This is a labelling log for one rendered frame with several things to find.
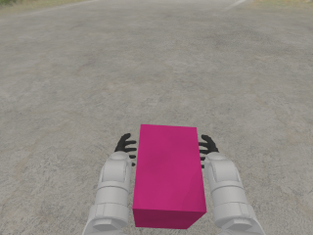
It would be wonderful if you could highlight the left robot hand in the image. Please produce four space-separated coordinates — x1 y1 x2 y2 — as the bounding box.
114 133 137 166

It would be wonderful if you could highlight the robot right forearm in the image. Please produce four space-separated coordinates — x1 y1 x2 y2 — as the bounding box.
203 152 266 235

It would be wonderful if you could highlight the right robot hand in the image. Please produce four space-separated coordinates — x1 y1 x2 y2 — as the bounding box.
199 134 219 168

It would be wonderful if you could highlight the robot left forearm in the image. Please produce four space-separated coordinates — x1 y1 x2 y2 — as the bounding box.
81 151 132 235

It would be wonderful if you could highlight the carton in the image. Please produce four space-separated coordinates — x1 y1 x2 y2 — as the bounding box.
132 123 207 230

